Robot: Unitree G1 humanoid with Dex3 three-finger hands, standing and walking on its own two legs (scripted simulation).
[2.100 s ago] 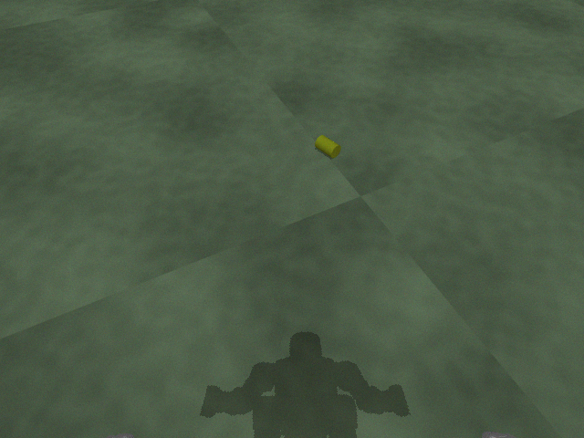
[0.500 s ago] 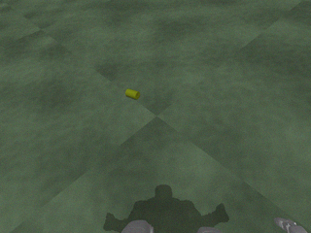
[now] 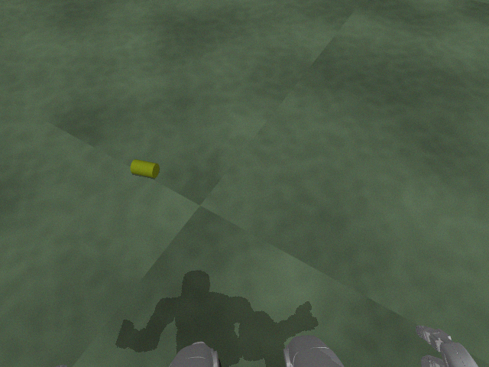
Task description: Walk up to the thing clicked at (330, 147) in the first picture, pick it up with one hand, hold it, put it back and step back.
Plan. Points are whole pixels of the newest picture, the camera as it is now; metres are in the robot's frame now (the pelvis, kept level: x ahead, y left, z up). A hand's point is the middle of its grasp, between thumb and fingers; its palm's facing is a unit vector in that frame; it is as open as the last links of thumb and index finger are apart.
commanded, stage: walk up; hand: left
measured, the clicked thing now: (145, 168) +1.04 +0.47 -0.72
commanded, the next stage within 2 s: none
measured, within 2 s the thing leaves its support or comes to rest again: neither
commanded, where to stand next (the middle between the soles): +0.60 +0.36 m, yaw -18 degrees
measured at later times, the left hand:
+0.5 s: hand (53, 289) +0.27 +0.37 -0.11, palm faces -0.09 -0.85 -0.52, open 7.4 cm
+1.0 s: hand (35, 192) +0.51 +0.49 -0.12, palm faces -0.28 -0.83 -0.49, open 7.4 cm
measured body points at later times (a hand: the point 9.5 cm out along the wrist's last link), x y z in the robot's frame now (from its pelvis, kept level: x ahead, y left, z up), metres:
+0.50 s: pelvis +0.18 +0.08 -0.01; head +0.20 +0.04 +0.44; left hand +0.27 +0.41 -0.08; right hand +0.24 -0.25 -0.13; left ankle +0.25 +0.24 -0.67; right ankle +0.23 -0.07 -0.72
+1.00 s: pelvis +0.34 +0.24 +0.00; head +0.36 +0.20 +0.45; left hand +0.52 +0.53 -0.09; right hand +0.26 -0.08 -0.13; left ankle +0.33 +0.30 -0.72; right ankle +0.42 +0.13 -0.70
